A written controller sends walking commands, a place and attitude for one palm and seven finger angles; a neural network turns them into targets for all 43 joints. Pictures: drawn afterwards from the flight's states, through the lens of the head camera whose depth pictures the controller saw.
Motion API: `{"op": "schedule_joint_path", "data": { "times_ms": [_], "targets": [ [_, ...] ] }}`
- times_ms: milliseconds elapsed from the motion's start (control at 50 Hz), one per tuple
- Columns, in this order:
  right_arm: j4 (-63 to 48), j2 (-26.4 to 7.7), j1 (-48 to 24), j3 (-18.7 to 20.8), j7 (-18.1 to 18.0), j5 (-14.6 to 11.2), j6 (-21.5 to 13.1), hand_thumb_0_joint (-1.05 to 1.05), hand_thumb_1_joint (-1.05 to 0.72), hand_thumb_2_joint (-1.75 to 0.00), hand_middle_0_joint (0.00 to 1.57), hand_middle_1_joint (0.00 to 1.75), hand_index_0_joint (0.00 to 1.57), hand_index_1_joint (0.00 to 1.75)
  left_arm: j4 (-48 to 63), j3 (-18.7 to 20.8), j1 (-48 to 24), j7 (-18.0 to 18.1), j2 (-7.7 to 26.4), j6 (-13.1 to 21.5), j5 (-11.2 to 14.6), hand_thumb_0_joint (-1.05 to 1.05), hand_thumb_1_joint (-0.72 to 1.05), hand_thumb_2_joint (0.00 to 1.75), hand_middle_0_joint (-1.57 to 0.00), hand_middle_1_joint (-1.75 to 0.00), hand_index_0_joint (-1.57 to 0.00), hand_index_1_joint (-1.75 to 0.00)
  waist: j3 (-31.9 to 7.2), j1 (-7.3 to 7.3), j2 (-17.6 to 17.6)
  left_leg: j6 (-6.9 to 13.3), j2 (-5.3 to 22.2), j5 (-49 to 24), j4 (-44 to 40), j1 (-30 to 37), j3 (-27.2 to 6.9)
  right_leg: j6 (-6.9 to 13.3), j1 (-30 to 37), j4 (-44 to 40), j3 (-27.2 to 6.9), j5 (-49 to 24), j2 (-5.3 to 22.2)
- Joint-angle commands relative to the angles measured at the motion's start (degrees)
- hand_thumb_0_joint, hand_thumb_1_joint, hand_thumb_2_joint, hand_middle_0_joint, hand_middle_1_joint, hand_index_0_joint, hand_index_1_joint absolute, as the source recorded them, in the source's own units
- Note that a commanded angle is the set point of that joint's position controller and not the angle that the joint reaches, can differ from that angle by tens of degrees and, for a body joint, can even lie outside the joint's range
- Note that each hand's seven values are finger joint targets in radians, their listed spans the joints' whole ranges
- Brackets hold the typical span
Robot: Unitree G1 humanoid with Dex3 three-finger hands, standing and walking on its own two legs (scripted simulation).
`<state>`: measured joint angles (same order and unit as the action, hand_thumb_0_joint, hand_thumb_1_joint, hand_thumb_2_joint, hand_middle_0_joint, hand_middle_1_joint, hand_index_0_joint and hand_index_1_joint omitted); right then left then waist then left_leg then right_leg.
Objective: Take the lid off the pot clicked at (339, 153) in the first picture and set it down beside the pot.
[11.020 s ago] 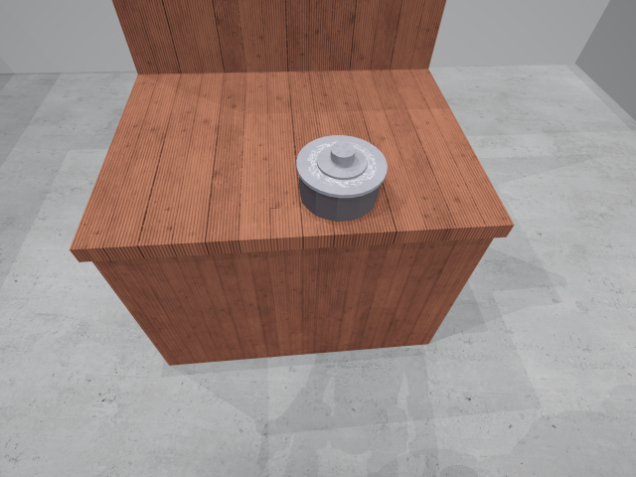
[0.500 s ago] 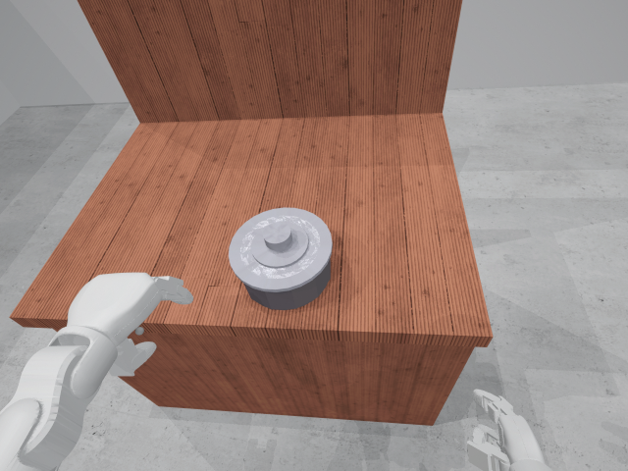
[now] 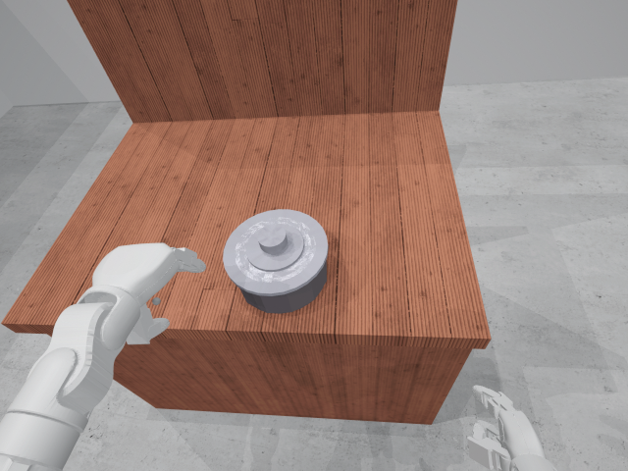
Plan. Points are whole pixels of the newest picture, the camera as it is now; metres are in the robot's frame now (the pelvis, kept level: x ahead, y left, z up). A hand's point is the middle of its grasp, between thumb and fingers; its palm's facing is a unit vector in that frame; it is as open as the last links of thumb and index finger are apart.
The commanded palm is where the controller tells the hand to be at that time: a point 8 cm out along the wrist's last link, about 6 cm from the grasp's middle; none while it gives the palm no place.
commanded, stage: move the open hand above the knob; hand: left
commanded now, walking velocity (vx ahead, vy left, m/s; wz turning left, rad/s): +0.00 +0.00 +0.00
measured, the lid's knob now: (272, 239) +0.46 +0.12 -0.01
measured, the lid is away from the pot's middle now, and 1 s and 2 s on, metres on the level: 0.00 0.00 0.00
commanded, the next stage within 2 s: none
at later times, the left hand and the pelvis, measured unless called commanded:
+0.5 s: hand (191, 273) +0.34 +0.20 +0.06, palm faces -0.28 -0.07 -0.96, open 10.0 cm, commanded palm +0.34 +0.19 +0.13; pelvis +0.01 -0.01 +0.00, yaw +0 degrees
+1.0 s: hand (230, 244) +0.40 +0.16 +0.06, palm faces -0.29 -0.05 -0.96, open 10.0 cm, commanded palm +0.39 +0.15 +0.13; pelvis +0.01 -0.01 +0.00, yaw -1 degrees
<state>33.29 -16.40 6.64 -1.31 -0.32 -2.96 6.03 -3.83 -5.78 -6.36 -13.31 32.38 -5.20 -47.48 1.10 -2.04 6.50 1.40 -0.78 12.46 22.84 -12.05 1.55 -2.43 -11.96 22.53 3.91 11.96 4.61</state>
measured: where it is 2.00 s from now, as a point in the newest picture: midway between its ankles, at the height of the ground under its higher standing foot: outside the picture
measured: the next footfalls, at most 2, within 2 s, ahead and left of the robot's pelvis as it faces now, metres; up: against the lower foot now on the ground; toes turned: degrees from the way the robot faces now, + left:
none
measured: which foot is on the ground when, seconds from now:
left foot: down 0.00-1.00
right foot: down 0.00-1.00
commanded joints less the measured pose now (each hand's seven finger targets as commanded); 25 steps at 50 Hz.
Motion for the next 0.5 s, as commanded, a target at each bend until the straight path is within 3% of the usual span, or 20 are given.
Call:
{"op": "schedule_joint_path", "data": {
  "times_ms": [0,40,60,80,140,160,180,200,220,260,300,360,380,420,480],
  "targets": [
    [-8.4,-5.7,-5.6,2.2,-0.5,0.0,-2.7,0.0,-0.9,-0.9,0.2,0.3,0.2,0.3,6.3,8.1,-15.9,1.8,12.5,0.4,0.0,0.0,-0.23,1.28,-0.82,-0.08,-0.82,-0.08,-14.3,0.98,-5.3,1.0,-0.4,-16.9,-1.5,5.0,-1.8,3.6,5.2,-0.6,0.5,-12.9,-4.0],
    [-8.5,-5.9,-5.8,2.2,-0.4,-0.1,-2.2,0.0,-0.9,-0.9,0.2,0.3,0.2,0.3,6.0,7.8,-18.7,1.9,12.7,0.3,-0.3,0.0,-0.23,1.28,-0.82,-0.08,-0.82,-0.08,-14.2,0.92,-5.5,1.1,-0.7,-15.4,-1.5,4.4,-1.6,3.6,5.2,-0.6,0.4,-12.7,-3.9],
    [-9.0,-6.0,-6.8,2.4,-0.4,-0.2,-2.4,0.0,-0.9,-0.9,0.2,0.3,0.2,0.3,8.4,9.8,-19.8,2.0,14.6,0.3,-0.5,0.0,-0.23,1.28,-0.82,-0.08,-0.82,-0.08,-15.9,0.71,-5.3,1.3,-0.5,-16.0,-1.0,5.0,-1.6,3.9,6.3,-0.3,-0.3,-13.7,-3.9],
    [-9.1,-5.4,-6.4,2.1,-0.5,0.0,-2.5,0.0,-0.9,-0.9,0.2,0.3,0.2,0.3,8.9,8.0,-20.2,2.0,13.1,0.6,-0.6,0.0,-0.23,1.28,-0.82,-0.08,-0.82,-0.08,-18.4,0.61,-4.3,1.4,-0.8,-17.8,-1.2,5.8,-1.4,3.7,7.5,0.2,0.0,-14.2,-3.8],
    [-8.6,-5.5,-5.8,2.2,-0.4,0.0,-2.3,0.0,-0.9,-0.9,0.2,0.3,0.2,0.3,7.0,6.6,-21.2,2.4,11.7,0.2,-0.8,0.0,-0.23,1.28,-0.82,-0.08,-0.82,-0.08,-17.3,1.02,-4.2,1.2,-0.7,-18.9,-0.5,5.9,-1.7,3.7,5.9,0.5,0.2,-15.6,-3.8],
    [-8.5,-5.8,-5.9,2.4,-0.2,-0.3,-2.4,0.0,-0.9,-0.9,0.2,0.3,0.2,0.3,5.9,9.3,-20.5,2.7,13.9,-0.1,-0.9,0.0,-0.23,1.28,-0.82,-0.08,-0.82,-0.08,-16.9,0.8,-4.6,1.2,-0.5,-18.2,-0.3,5.3,-1.6,3.9,6.1,0.5,-0.2,-15.4,-4.0],
    [-8.4,-5.5,-5.4,2.1,-0.3,-0.2,-2.3,0.0,-0.9,-0.9,0.2,0.3,0.2,0.3,4.7,7.3,-20.3,2.6,12.1,-0.1,-0.9,0.0,-0.23,1.28,-0.82,-0.08,-0.82,-0.08,-18.3,0.7,-5.5,1.4,-0.9,-18.5,-0.5,5.1,-1.0,3.6,7.4,0.8,0.0,-16.0,-3.8],
    [-8.3,-5.8,-5.4,2.3,-0.3,-0.3,-2.1,0.0,-0.9,-0.9,0.2,0.3,0.2,0.3,5.4,8.5,-21.2,2.8,13.6,-0.1,-0.9,0.0,-0.23,1.28,-0.82,-0.08,-0.82,-0.08,-17.9,0.71,-5.2,1.2,-0.7,-18.5,-0.5,4.6,-1.3,3.6,7.3,0.8,0.0,-16.5,-3.8],
    [-8.7,-5.6,-5.9,2.2,-0.2,-0.3,-2.1,0.0,-0.9,-0.9,0.2,0.3,0.2,0.3,6.6,7.1,-22.3,2.8,12.4,-0.3,-1.0,0.0,-0.23,1.28,-0.82,-0.08,-0.82,-0.08,-18.7,0.67,-4.8,1.3,-0.9,-18.9,-0.2,5.2,-1.2,3.6,7.3,1.1,-0.2,-17.3,-3.6],
    [-9.1,-5.7,-6.5,2.3,0.0,-0.3,-2.4,0.0,-0.9,-0.9,0.2,0.3,0.2,0.3,6.4,9.6,-20.6,3.2,14.3,-0.6,-0.9,0.0,-0.23,1.28,-0.82,-0.08,-0.82,-0.08,-19.1,0.17,-4.8,1.4,-0.9,-19.1,0.3,4.7,-1.1,3.8,8.2,1.4,-0.6,-18.1,-3.7],
    [-8.4,-5.6,-5.7,2.2,0.0,-0.5,-1.9,0.0,-0.9,-0.9,0.2,0.3,0.2,0.3,4.5,6.2,-22.3,2.9,11.2,-1.2,-0.6,0.0,-0.23,1.28,-0.82,-0.08,-0.82,-0.08,-17.2,1.16,-5.9,1.2,-0.7,-18.7,0.0,3.9,-0.9,3.4,6.7,1.3,0.0,-17.9,-3.7],
    [-9.0,-5.9,-6.5,2.5,-0.1,-0.6,-2.0,0.0,-0.9,-0.9,0.2,0.3,0.2,0.3,5.6,7.9,-23.1,2.8,13.1,-1.6,-0.7,0.0,-0.23,1.28,-0.82,-0.08,-0.82,-0.08,-18.5,0.9,-6.0,1.6,-0.8,-18.4,0.7,4.5,-0.9,3.6,7.0,1.5,-0.6,-18.3,-3.7],
    [-8.7,-5.5,-6.0,2.1,-0.2,-0.5,-1.9,0.0,-0.9,-0.9,0.2,0.3,0.2,0.3,6.0,6.5,-24.6,2.6,12.2,-1.4,-0.7,0.0,-0.23,1.28,-0.82,-0.08,-0.82,-0.08,-20.1,1.06,-5.5,1.6,-1.0,-19.7,0.4,4.9,-0.7,3.4,7.9,1.8,-0.4,-18.6,-3.6],
    [-8.7,-5.4,-6.0,2.4,-0.1,-0.5,-1.9,0.0,-0.9,-0.9,0.2,0.3,0.2,0.3,7.4,5.2,-25.9,2.6,11.1,-1.5,-0.7,0.0,-0.23,1.28,-0.82,-0.08,-0.82,-0.08,-19.6,1.41,-4.0,1.5,-0.7,-21.1,0.8,5.9,-1.1,3.4,6.4,1.9,-0.3,-19.2,-3.6],
    [-8.2,-5.1,-5.1,2.1,0.0,-0.7,-1.8,0.0,-0.9,-0.9,0.2,0.3,0.2,0.3,3.6,3.7,-25.4,2.8,9.1,-2.2,-1.0,0.0,-0.23,1.28,-0.82,-0.08,-0.82,-0.08,-19.0,1.59,-5.8,1.4,-0.7,-20.9,0.9,5.2,-1.0,3.4,5.9,2.0,0.0,-18.2,-3.9]
  ]
}}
